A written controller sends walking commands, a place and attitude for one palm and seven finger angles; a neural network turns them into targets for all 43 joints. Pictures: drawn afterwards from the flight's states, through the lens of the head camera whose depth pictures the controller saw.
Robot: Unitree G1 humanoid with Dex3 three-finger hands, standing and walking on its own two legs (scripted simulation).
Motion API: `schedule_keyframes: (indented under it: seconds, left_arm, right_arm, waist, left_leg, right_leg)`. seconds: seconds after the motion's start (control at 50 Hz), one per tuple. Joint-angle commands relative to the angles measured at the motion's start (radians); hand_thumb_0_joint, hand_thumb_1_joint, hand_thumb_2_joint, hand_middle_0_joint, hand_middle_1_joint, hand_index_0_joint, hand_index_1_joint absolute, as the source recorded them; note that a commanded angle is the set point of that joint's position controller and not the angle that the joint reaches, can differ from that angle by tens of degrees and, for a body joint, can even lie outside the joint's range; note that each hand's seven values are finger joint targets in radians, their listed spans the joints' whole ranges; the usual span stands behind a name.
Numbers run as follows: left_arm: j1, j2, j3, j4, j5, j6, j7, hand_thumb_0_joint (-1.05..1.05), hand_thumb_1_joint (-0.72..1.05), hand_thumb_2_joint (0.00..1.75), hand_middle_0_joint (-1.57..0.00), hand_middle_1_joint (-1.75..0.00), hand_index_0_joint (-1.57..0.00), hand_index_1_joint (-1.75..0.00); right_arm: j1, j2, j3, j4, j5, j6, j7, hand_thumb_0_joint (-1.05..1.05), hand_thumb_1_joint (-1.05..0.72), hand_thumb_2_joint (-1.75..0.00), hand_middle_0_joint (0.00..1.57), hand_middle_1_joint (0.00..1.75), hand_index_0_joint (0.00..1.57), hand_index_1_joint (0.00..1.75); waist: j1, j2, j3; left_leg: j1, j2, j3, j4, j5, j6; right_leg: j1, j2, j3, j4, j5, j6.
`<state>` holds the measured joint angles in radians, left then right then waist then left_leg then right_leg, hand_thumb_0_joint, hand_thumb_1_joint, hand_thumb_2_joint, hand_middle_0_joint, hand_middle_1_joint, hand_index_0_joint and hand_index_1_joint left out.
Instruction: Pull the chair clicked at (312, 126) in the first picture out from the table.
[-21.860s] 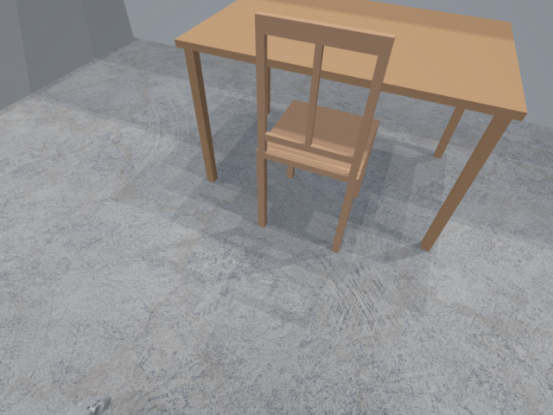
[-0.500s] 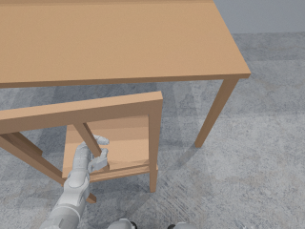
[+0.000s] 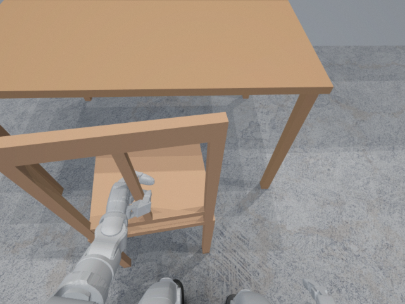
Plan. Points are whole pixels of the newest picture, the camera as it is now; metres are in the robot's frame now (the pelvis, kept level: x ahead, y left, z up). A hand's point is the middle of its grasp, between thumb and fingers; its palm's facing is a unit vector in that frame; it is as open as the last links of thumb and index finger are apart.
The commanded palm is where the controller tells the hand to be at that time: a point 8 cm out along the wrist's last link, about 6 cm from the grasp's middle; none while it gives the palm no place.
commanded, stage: step backward, pulling the chair out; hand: left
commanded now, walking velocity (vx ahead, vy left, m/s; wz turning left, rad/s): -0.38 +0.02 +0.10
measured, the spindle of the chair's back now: (137, 191) +0.35 +0.17 -0.05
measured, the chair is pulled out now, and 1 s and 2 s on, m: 0.17 0.32 0.62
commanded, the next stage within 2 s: stop walking, hand still on the chair in 1.58 s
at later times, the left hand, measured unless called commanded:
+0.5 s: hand (144, 218) +0.29 +0.14 -0.06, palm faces +0.03 -0.98 -0.18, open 5.3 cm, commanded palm +0.27 +0.19 -0.06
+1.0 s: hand (136, 272) +0.18 +0.14 -0.06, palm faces +0.06 -0.98 -0.19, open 5.3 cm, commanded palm +0.17 +0.18 -0.06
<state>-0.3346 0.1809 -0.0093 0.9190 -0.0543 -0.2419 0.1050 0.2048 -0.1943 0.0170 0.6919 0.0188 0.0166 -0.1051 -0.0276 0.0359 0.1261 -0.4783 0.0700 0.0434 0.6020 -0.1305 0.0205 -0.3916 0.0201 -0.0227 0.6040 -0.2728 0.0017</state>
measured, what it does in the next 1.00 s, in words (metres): walks backwards: left foot, then right foot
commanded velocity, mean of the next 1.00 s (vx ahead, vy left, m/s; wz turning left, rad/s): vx -0.38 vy -0.01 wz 0.04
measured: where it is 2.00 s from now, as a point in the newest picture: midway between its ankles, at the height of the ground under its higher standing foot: outside the picture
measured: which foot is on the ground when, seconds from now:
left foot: down 0.00-0.10, up 0.12-0.30, down 0.32-1.00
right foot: down 0.00-0.40, up 0.42-0.46, down 0.48-0.80, up 0.82-0.98, down 1.00-1.00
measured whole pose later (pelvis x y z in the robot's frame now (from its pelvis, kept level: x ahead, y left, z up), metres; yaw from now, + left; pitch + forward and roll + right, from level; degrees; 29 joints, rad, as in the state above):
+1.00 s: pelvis -0.13 -0.01 +0.01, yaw +1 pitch +2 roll -1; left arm -0.29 0.16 -0.02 0.80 -0.03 -0.21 0.09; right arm 0.17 -0.19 -0.02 0.71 0.00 0.01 -0.07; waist 0.02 0.03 0.15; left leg -0.41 0.10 0.03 0.59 -0.21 -0.05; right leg -0.28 0.00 -0.04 0.56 -0.33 0.00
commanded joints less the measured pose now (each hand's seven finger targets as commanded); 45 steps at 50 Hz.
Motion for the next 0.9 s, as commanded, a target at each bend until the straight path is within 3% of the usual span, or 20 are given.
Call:
schedule_keyframes:
  seconds: [0.0,0.08,0.12,0.18,0.24,0.28,0.32,0.34,0.38,0.44,0.5,0.54,0.56,0.6,0.7,0.72,0.76,0.8,0.84,0.88]
  left_arm:
    - [-0.195,0.12,0.024,-0.203,0.039,-0.062,0.01,0.0,0.9,0.9,-0.5,-1.45,-0.5,-1.45]
    - [-0.173,0.181,0.055,-0.212,0.041,-0.055,0.032,0.0,0.9,0.9,-0.5,-1.45,-0.5,-1.45]
    - [-0.173,0.193,0.077,-0.19,0.046,-0.032,0.048,0.0,0.9,0.9,-0.5,-1.45,-0.5,-1.45]
    - [-0.194,0.161,0.078,-0.187,0.047,-0.019,0.04,0.0,0.9,0.9,-0.5,-1.45,-0.5,-1.45]
    - [-0.187,0.157,0.079,-0.166,0.049,-0.017,0.041,0.0,0.9,0.9,-0.5,-1.45,-0.5,-1.45]
    - [-0.213,0.106,0.021,-0.203,0.039,-0.01,0.028,0.0,0.9,0.9,-0.5,-1.45,-0.5,-1.45]
    - [-0.235,0.067,-0.012,-0.244,0.038,-0.01,0.018,0.0,0.9,0.9,-0.5,-1.45,-0.5,-1.45]
    - [-0.214,0.034,-0.024,-0.252,0.041,-0.01,0.007,0.0,0.9,0.9,-0.5,-1.45,-0.5,-1.45]
    - [-0.241,0.033,-0.037,-0.335,0.055,-0.021,-0.008,0.0,0.9,0.9,-0.5,-1.45,-0.5,-1.45]
    - [-0.15,0.039,-0.006,-0.338,0.055,-0.018,-0.008,0.0,0.9,0.9,-0.5,-1.45,-0.5,-1.45]
    - [-0.177,0.059,0.001,-0.329,0.064,-0.035,-0.005,0.0,0.9,0.9,-0.5,-1.45,-0.5,-1.45]
    - [-0.176,0.155,0.075,-0.284,0.061,-0.036,0.012,0.0,0.9,0.9,-0.5,-1.45,-0.5,-1.45]
    - [-0.151,0.163,0.086,-0.248,0.062,-0.021,0.009,0.0,0.9,0.9,-0.5,-1.45,-0.5,-1.45]
    - [-0.173,0.152,0.081,-0.259,0.067,-0.008,0.008,0.0,0.9,0.9,-0.5,-1.45,-0.5,-1.45]
    - [-0.121,0.089,0.031,-0.275,0.051,0.021,0.007,0.0,0.9,0.9,-0.5,-1.45,-0.5,-1.45]
    - [-0.129,0.088,0.017,-0.283,0.044,0.028,0.01,0.0,0.9,0.9,-0.5,-1.45,-0.5,-1.45]
    - [-0.159,0.043,-0.022,-0.352,0.033,0.021,0.003,0.0,0.9,0.9,-0.5,-1.45,-0.5,-1.45]
    - [-0.21,0.024,-0.039,-0.402,0.043,0.004,-0.012,0.0,0.9,0.9,-0.5,-1.45,-0.5,-1.45]
    - [-0.219,0.031,-0.027,-0.397,0.05,0.005,0.002,0.0,0.9,0.9,-0.5,-1.45,-0.5,-1.45]
    - [-0.21,0.017,-0.03,-0.344,0.047,-0.004,0.002,0.0,0.9,0.9,-0.5,-1.45,-0.5,-1.45]
  right_arm:
    - [0.004,-0.185,-0.075,-0.095,-0.006,-0.044,-0.01,0.0,-0.9,-0.9,0.2,0.3,0.2,0.3]
    - [-0.008,-0.165,-0.078,-0.085,0.0,-0.038,-0.008,0.0,-0.9,-0.9,0.2,0.3,0.2,0.3]
    - [-0.042,-0.171,-0.076,-0.068,-0.006,-0.034,-0.004,0.0,-0.9,-0.9,0.2,0.3,0.2,0.3]
    - [-0.049,-0.147,-0.048,-0.052,-0.004,-0.051,-0.001,0.0,-0.9,-0.9,0.2,0.3,0.2,0.3]
    - [-0.011,-0.166,-0.046,-0.022,-0.002,-0.051,-0.016,0.0,-0.9,-0.9,0.2,0.3,0.2,0.3]
    - [0.006,-0.187,-0.061,-0.027,0.0,-0.047,-0.026,0.0,-0.9,-0.9,0.2,0.3,0.2,0.3]
    - [0.0,-0.206,-0.081,-0.069,-0.002,-0.029,-0.025,0.0,-0.9,-0.9,0.2,0.3,0.2,0.3]
    - [0.033,-0.184,-0.082,-0.065,0.0,-0.022,-0.009,0.0,-0.9,-0.9,0.2,0.3,0.2,0.3]
    - [-0.009,-0.165,-0.079,-0.089,-0.024,-0.021,0.008,0.0,-0.9,-0.9,0.2,0.3,0.2,0.3]
    - [-0.005,-0.169,-0.092,-0.094,-0.026,-0.021,0.026,0.0,-0.9,-0.9,0.2,0.3,0.2,0.3]
    - [0.006,-0.156,-0.091,-0.091,-0.017,-0.029,0.029,0.0,-0.9,-0.9,0.2,0.3,0.2,0.3]
    - [0.023,-0.16,-0.1,-0.078,-0.005,-0.023,0.011,0.0,-0.9,-0.9,0.2,0.3,0.2,0.3]
    - [-0.009,-0.152,-0.099,-0.086,-0.002,-0.022,0.004,0.0,-0.9,-0.9,0.2,0.3,0.2,0.3]
    - [-0.061,-0.139,-0.079,-0.099,-0.008,-0.023,0.002,0.0,-0.9,-0.9,0.2,0.3,0.2,0.3]
    - [-0.03,-0.148,-0.049,-0.084,-0.005,0.0,-0.016,0.0,-0.9,-0.9,0.2,0.3,0.2,0.3]
    - [-0.025,-0.163,-0.056,-0.089,-0.001,0.003,-0.024,0.0,-0.9,-0.9,0.2,0.3,0.2,0.3]
    - [-0.05,-0.199,-0.073,-0.127,-0.009,0.013,-0.026,0.0,-0.9,-0.9,0.2,0.3,0.2,0.3]
    - [-0.071,-0.156,-0.063,-0.135,-0.025,0.016,0.003,0.0,-0.9,-0.9,0.2,0.3,0.2,0.3]
    - [-0.073,-0.147,-0.067,-0.113,-0.03,0.001,0.008,0.0,-0.9,-0.9,0.2,0.3,0.2,0.3]
    - [-0.011,-0.163,-0.088,-0.076,-0.024,-0.021,0.025,0.0,-0.9,-0.9,0.2,0.3,0.2,0.3]
  waist:
    - [-0.001,0.078,-0.347]
    - [-0.004,-0.137,-0.323]
    - [0.022,-0.157,-0.325]
    - [0.01,-0.195,-0.329]
    - [0.001,-0.192,-0.343]
    - [-0.006,-0.134,-0.358]
    - [0.006,0.055,-0.375]
    - [0.003,0.028,-0.419]
    - [-0.004,0.206,-0.408]
    - [0.008,0.18,-0.38]
    - [-0.011,0.077,-0.388]
    - [-0.022,-0.148,-0.487]
    - [-0.002,-0.241,-0.494]
    - [0.023,-0.183,-0.45]
    - [-0.008,-0.236,-0.455]
    - [-0.017,-0.2,-0.443]
    - [0.004,0.051,-0.384]
    - [0.008,0.225,-0.353]
    - [0.01,0.262,-0.286]
    - [0.003,0.22,-0.334]
  left_leg:
    - [0.097,0.156,-0.203,-0.155,-0.19,0.051]
    - [0.145,-0.022,-0.059,0.193,-0.347,-0.044]
    - [0.112,-0.069,-0.105,0.464,-0.363,-0.06]
    - [0.029,-0.037,-0.156,0.327,-0.373,-0.052]
    - [0.113,-0.044,-0.099,-0.024,-0.266,-0.053]
    - [0.206,0.039,-0.123,-0.231,0.06,-0.028]
    - [0.282,0.185,-0.236,-0.135,0.487,0.042]
    - [0.367,0.192,-0.2,-0.101,0.591,0.045]
    - [0.345,0.214,-0.215,-0.122,0.638,0.052]
    - [0.353,0.235,-0.198,-0.054,0.678,0.058]
    - [0.265,0.151,-0.125,0.058,0.478,-0.016]
    - [0.102,0.004,-0.03,0.208,-0.126,-0.087]
    - [0.051,-0.036,-0.079,0.312,-0.405,-0.084]
    - [0.031,-0.027,-0.14,0.381,-0.455,-0.067]
    - [0.183,-0.015,-0.055,-0.071,-0.176,-0.062]
    - [0.256,0.009,-0.041,-0.18,-0.034,-0.053]
    - [0.232,0.203,-0.233,-0.211,0.302,0.054]
    - [0.149,0.285,-0.249,-0.266,0.255,0.112]
    - [0.15,0.297,-0.257,-0.224,0.352,0.143]
    - [0.416,0.276,-0.223,-0.1,0.635,0.12]
  right_leg:
    - [0.165,-0.076,0.091,-0.071,-0.016,-0.038]
    - [-0.05,-0.334,0.36,-0.34,-0.355,-0.14]
    - [-0.052,-0.429,0.394,-0.38,-0.214,-0.21]
    - [0.153,-0.384,0.24,-0.219,0.25,-0.164]
    - [0.243,-0.3,0.148,-0.137,0.446,-0.091]
    - [0.223,-0.225,0.085,-0.013,0.47,-0.033]
    - [0.133,-0.104,0.021,0.078,0.381,0.01]
    - [0.116,-0.084,0.018,0.069,0.301,0.006]
    - [0.091,-0.086,0.004,0.144,0.087,0.001]
    - [0.11,-0.074,0.013,0.061,0.097,-0.019]
    - [0.248,-0.14,0.056,-0.083,0.572,-0.049]
    - [0.425,-0.313,0.234,-0.089,1.019,-0.142]
    - [0.411,-0.39,0.273,-0.125,1.01,-0.172]
    - [0.32,-0.432,0.253,-0.158,0.77,-0.168]
    - [0.311,-0.301,0.103,-0.103,0.624,-0.077]
    - [0.264,-0.269,0.075,-0.071,0.545,-0.052]
    - [0.16,-0.096,-0.009,0.075,0.271,0.018]
    - [0.117,-0.066,-0.003,0.248,-0.17,0.005]
    - [0.05,-0.058,0.016,0.311,-0.218,-0.011]
    - [-0.014,-0.063,0.024,0.116,-0.155,-0.013]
